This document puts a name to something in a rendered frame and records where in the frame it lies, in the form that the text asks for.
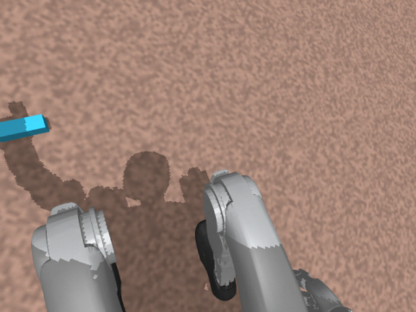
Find right robot foot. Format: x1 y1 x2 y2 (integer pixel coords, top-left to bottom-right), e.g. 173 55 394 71
195 220 237 301

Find right robot hand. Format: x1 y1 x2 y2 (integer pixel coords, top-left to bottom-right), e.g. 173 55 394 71
293 268 344 312

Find small box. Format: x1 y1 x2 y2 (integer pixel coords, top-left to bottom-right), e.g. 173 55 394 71
0 114 50 142

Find left robot foot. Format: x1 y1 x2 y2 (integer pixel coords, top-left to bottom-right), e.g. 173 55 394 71
111 263 125 312

